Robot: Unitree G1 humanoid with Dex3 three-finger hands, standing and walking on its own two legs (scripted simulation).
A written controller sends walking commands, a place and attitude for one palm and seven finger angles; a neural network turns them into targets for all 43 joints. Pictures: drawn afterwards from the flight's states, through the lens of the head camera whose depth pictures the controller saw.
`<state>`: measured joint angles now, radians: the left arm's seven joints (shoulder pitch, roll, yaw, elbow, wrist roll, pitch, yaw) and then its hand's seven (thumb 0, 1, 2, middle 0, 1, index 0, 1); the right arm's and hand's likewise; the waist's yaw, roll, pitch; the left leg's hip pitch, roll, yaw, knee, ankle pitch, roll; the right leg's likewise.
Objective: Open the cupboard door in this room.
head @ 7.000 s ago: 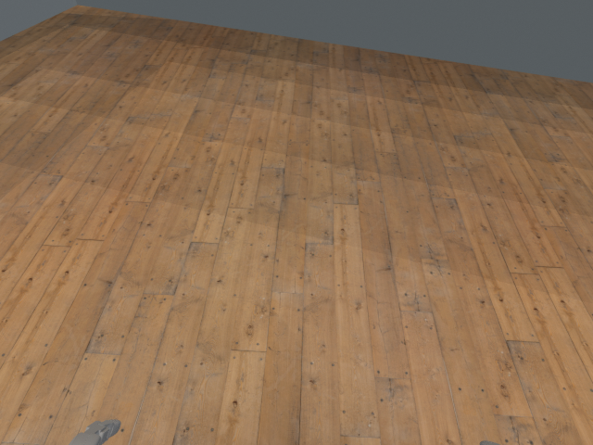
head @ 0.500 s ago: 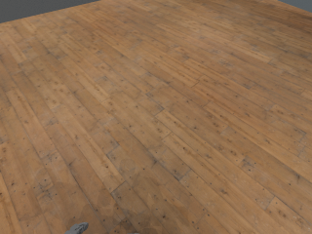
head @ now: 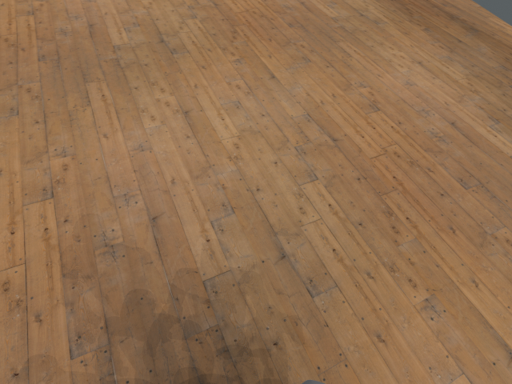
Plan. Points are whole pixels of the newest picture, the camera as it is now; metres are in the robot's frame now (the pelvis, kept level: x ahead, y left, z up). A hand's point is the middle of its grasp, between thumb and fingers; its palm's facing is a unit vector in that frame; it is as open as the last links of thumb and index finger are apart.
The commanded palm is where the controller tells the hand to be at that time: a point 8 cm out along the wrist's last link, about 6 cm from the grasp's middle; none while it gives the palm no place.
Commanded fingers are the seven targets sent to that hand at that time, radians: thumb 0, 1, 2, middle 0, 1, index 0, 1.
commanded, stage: turn or walk to find it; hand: left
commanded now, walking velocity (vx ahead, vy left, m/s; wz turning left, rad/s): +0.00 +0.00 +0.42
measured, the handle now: out of the picture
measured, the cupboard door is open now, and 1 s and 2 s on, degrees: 0 0 0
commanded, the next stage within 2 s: none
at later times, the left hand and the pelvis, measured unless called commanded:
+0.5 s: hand out of the picture +0.02 +0.16 -0.13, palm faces +0.23 -0.93 -0.28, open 7.3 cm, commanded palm none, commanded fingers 0.00 0.90 0.90 -0.20 -0.30 -0.20 -0.30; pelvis -0.03 -0.05 +0.01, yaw +13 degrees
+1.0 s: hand out of the picture -0.14 +0.19 -0.17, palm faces +0.48 -0.85 -0.23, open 7.3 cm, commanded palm none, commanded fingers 0.00 0.90 0.90 -0.20 -0.30 -0.20 -0.30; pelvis -0.07 -0.01 +0.01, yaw +25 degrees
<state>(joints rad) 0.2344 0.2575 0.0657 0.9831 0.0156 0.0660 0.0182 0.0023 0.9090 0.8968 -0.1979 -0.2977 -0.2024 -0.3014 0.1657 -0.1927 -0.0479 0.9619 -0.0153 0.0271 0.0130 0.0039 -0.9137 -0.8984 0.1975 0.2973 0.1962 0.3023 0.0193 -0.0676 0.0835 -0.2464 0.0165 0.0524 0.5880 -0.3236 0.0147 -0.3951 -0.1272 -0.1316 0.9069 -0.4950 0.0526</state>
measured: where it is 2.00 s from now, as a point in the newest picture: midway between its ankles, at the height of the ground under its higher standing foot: outside the picture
